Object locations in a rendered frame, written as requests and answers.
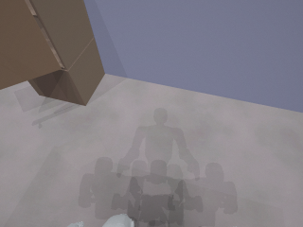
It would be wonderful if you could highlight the cupboard door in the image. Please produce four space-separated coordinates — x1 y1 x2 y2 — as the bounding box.
0 0 62 90

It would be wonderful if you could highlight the robot left thigh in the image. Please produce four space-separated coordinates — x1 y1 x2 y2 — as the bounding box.
102 215 134 227

